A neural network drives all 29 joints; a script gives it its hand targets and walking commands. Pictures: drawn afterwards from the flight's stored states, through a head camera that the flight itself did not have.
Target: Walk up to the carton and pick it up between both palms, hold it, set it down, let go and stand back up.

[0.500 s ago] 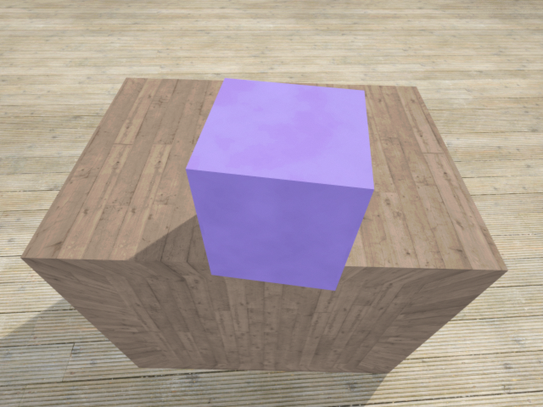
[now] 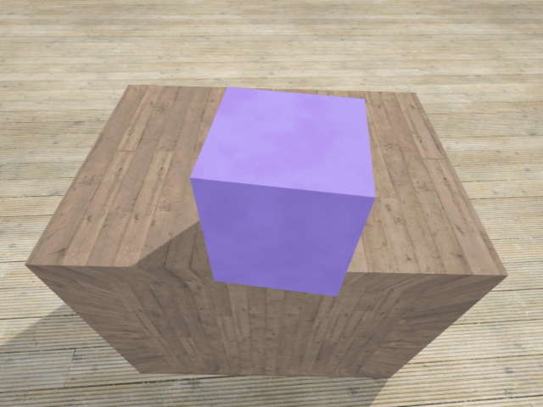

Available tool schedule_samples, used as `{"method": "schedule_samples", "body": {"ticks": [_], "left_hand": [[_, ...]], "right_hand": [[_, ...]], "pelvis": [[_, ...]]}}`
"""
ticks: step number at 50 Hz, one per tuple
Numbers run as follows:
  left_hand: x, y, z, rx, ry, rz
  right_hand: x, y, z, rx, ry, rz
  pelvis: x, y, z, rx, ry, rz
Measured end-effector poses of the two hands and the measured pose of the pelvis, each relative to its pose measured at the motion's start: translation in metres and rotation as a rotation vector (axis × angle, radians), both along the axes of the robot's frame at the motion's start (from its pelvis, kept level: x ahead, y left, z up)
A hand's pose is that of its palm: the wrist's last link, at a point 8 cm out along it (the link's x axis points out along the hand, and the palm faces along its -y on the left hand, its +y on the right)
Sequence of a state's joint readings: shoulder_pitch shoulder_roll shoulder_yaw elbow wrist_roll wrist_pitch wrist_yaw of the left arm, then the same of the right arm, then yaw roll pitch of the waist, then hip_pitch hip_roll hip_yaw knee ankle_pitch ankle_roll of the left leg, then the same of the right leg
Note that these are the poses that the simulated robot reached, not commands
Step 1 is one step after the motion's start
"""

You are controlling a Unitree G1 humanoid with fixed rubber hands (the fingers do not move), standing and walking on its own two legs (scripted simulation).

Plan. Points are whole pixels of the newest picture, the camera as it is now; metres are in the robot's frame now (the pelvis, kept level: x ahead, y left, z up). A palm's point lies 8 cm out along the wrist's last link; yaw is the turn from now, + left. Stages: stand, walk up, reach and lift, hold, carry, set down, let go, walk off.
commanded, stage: stand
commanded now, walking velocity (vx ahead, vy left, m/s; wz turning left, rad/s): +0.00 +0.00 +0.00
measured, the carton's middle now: (284, 196) +0.41 -0.01 +0.08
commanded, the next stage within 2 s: walk up in 0.66 s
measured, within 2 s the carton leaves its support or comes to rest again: neither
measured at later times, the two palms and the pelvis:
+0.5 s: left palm out of the picture -0.03 +0.19 -0.15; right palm out of the picture -0.04 -0.20 -0.15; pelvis -0.01 +0.00 +0.00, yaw +0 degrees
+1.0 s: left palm out of the picture -0.01 +0.21 -0.16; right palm out of the picture -0.03 -0.24 -0.16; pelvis -0.02 -0.01 -0.02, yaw -4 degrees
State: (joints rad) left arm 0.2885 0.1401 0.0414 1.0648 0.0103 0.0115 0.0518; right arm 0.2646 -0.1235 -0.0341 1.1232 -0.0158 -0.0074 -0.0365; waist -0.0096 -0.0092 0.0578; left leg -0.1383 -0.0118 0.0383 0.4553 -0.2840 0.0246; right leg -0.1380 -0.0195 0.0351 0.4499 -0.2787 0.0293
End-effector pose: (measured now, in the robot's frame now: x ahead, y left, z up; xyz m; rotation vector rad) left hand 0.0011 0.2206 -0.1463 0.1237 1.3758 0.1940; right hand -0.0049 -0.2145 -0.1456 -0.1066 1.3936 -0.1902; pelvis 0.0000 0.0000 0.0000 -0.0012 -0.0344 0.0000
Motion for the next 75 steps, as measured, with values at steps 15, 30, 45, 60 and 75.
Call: {"method": "schedule_samples", "body": {"ticks": [15, 30, 45, 60, 75], "left_hand": [[-0.02, -0.02, -0.004, -0.041, 0.059, 0.007], [-0.042, -0.03, -0.004, -0.059, 0.108, 0.015], [-0.032, -0.018, -0.007, -0.026, 0.078, 0.012], [0.005, -0.009, 0.018, 0.062, -0.075, -0.038], [-0.017, 0.045, -0.006, -0.015, 0.075, -0.064]], "right_hand": [[-0.025, 0.009, -0.002, 0.023, 0.067, -0.012], [-0.034, 0.009, -0.001, 0.021, 0.089, -0.016], [-0.022, 0.001, -0.004, -0.002, 0.038, -0.018], [-0.019, -0.037, -0.009, -0.015, 0.049, -0.024], [0.016, 0.032, 0.012, -0.04, -0.108, -0.035]], "pelvis": [[-0.001, -0.002, 0.001, 0.002, -0.008, -0.002], [-0.006, -0.004, 0.001, -0.001, 0.004, -0.007], [-0.014, -0.007, -0.003, -0.001, 0.025, -0.014], [-0.016, -0.011, 0.0, 0.03, 0.061, -0.063], [-0.007, 0.037, -0.001, -0.001, 0.049, -0.096]]}}
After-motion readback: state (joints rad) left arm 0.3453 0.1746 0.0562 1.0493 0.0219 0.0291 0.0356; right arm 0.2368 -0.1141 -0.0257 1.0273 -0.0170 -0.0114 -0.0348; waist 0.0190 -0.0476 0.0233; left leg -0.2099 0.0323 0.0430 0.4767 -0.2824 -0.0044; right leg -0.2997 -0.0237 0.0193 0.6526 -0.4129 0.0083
